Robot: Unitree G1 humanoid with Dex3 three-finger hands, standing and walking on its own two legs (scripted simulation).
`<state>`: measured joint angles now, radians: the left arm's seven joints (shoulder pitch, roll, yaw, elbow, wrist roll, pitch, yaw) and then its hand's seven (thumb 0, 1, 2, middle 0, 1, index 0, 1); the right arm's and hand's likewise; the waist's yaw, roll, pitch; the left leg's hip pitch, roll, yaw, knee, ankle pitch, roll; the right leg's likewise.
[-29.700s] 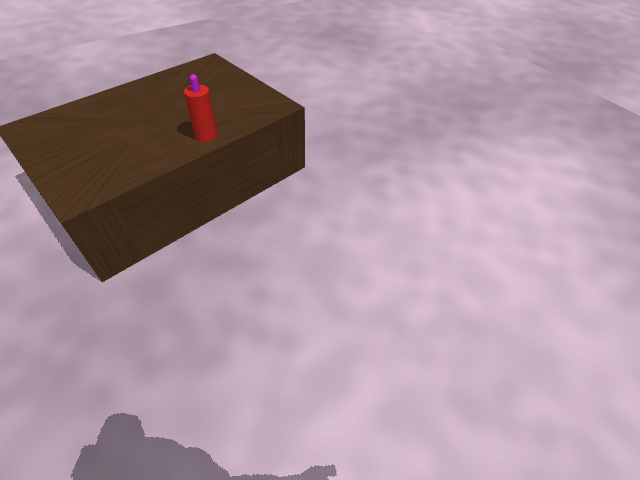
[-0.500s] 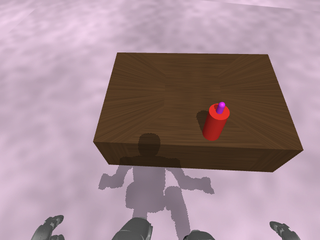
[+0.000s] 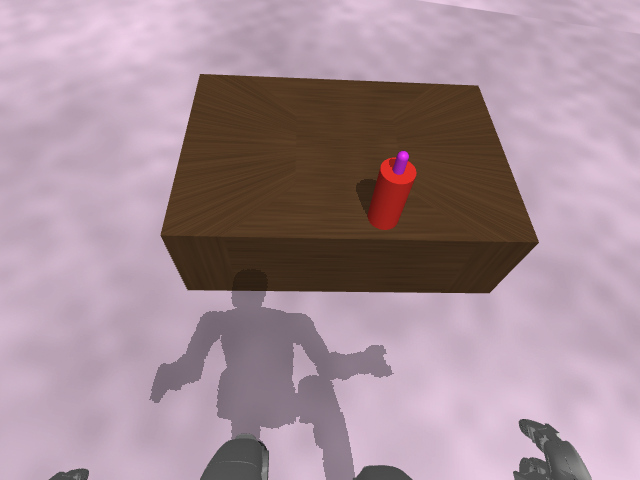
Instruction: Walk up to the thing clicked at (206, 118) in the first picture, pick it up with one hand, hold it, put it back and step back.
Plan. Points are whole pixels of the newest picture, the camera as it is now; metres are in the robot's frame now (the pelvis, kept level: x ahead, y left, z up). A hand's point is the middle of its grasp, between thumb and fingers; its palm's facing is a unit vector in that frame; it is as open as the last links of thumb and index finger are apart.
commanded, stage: step back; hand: right
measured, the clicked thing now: (392, 188) +0.78 -0.17 -0.30
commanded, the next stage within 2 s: stand in 1.88 s
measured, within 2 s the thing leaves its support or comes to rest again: neither
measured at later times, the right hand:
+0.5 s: hand out of the picture -0.07 -0.28 -0.14, palm faces -0.13 +0.90 -0.41, open 7.4 cm
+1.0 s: hand out of the picture -0.21 -0.33 -0.16, palm faces -0.17 +0.91 -0.38, open 7.4 cm
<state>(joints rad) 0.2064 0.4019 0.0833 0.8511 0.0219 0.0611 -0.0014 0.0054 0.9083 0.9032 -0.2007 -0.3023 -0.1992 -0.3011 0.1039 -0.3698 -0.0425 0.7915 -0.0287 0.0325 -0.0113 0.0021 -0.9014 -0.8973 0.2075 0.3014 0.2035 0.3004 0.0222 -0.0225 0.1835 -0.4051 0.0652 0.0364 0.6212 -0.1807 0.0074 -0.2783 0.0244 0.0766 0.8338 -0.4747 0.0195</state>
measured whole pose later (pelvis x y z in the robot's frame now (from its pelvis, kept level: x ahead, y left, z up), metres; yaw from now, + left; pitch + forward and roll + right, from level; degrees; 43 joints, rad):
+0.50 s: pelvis -0.16 -0.02 +0.00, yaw +5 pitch -2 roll +0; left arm 0.08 0.40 0.07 0.80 0.01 0.08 0.02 0.00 0.91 0.90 -0.20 -0.30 -0.20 -0.30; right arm 0.20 -0.36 -0.03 0.88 -0.03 0.03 -0.01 0.00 -0.90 -0.90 0.21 0.30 0.20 0.30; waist -0.01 -0.03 0.17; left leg -0.32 -0.01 -0.03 0.65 -0.29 0.02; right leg -0.49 0.08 0.12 1.13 -0.53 -0.02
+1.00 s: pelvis -0.31 -0.07 +0.00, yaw +7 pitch -2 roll +1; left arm 0.21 0.38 0.07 0.88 0.05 0.01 0.00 0.01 0.90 0.90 -0.21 -0.30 -0.20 -0.30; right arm 0.22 -0.41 -0.05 0.94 -0.03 0.05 0.00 0.00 -0.91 -0.90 0.20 0.30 0.20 0.30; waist 0.04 0.02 0.10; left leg -0.30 -0.02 -0.04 0.74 -0.50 0.00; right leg -0.34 -0.05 -0.05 0.69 -0.33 -0.02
